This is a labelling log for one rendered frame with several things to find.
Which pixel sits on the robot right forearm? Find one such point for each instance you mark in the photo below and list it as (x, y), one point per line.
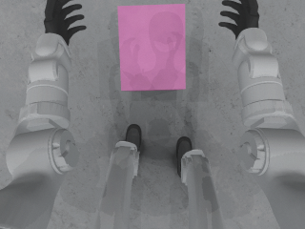
(260, 85)

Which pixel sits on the left robot upper arm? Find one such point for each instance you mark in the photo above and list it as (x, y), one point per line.
(38, 162)

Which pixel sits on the robot left hand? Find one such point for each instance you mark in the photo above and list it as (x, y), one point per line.
(55, 21)

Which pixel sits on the robot left forearm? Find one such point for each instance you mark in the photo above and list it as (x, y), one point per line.
(47, 88)

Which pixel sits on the robot right hand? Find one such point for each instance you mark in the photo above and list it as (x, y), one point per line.
(248, 16)

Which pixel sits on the carton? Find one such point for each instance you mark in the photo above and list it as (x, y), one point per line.
(152, 47)

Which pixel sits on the left robot shin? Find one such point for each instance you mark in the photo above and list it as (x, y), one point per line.
(123, 143)

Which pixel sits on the right robot upper arm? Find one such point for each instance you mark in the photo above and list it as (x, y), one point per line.
(276, 159)

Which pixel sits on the robot right thigh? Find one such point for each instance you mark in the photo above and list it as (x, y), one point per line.
(204, 206)

